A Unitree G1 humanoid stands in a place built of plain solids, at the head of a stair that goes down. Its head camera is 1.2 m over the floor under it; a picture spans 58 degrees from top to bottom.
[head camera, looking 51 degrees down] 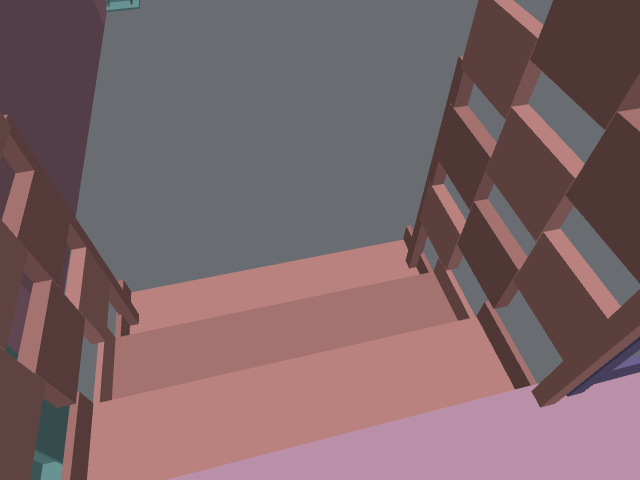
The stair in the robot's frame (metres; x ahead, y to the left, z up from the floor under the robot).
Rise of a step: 0.14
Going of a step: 0.30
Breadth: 1.32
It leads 14 degrees to the left of straight ahead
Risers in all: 4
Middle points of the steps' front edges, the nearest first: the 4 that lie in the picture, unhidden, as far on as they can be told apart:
0.30 0.00 0.00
0.60 0.07 -0.14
0.89 0.14 -0.29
1.18 0.22 -0.43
